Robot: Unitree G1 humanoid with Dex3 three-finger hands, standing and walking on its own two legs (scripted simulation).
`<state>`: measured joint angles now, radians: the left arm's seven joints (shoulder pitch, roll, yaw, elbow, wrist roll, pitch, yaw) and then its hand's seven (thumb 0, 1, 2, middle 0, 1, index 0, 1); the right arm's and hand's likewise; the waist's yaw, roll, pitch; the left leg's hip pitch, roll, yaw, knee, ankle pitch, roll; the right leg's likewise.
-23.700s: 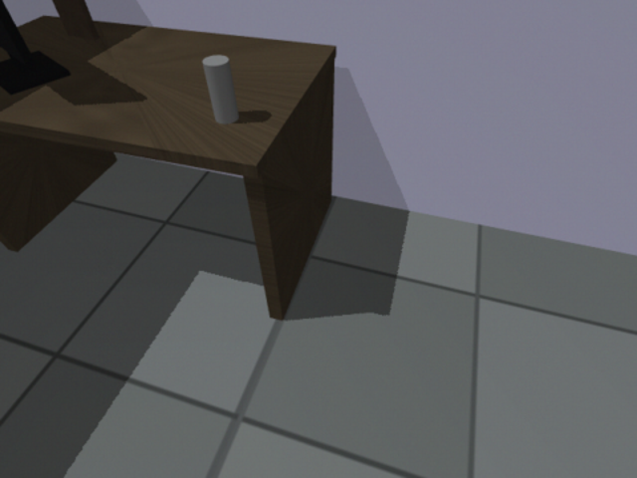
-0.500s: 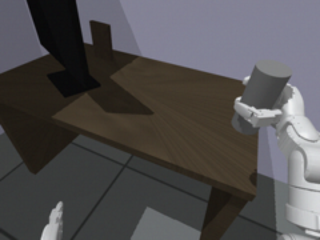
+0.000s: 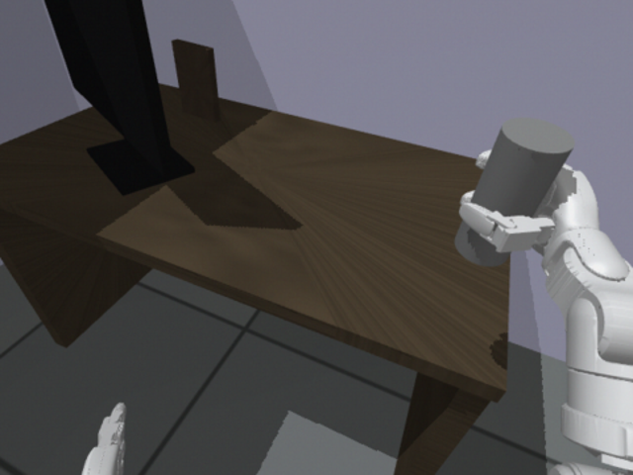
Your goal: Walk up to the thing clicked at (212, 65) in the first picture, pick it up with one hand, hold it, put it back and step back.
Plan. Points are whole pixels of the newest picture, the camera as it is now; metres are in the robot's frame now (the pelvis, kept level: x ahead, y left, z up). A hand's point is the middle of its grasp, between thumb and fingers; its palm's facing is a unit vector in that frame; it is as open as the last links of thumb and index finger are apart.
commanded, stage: crouch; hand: right
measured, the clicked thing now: (505, 198) +0.34 -0.18 +0.25
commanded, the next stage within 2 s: lower in 1.30 s
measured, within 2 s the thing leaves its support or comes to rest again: neither
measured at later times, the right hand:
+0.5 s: hand (464, 221) +0.41 -0.18 +0.17, palm faces +0.15 +0.99 +0.00, open 8.8 cm
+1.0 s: hand (451, 221) +0.46 -0.19 +0.13, palm faces +0.12 +0.99 +0.00, open 8.8 cm
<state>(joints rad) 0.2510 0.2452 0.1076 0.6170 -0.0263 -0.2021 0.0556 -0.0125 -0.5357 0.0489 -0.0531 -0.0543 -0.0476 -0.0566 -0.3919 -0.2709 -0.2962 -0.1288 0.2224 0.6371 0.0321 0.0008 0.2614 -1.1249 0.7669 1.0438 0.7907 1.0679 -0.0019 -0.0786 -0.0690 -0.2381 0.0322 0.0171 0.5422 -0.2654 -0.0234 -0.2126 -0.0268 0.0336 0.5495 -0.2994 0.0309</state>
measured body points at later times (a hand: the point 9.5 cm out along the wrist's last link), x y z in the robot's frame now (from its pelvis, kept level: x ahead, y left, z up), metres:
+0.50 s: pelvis -0.01 +0.00 +0.00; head -0.01 +0.01 +0.45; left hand +0.14 +0.27 -0.07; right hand +0.39 -0.23 +0.17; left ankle +0.02 +0.13 -0.73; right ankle +0.00 -0.14 -0.73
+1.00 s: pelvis -0.01 -0.01 -0.01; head +0.03 -0.01 +0.44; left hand +0.13 +0.27 -0.07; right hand +0.45 -0.24 +0.13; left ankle +0.02 +0.13 -0.73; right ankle +0.00 -0.14 -0.73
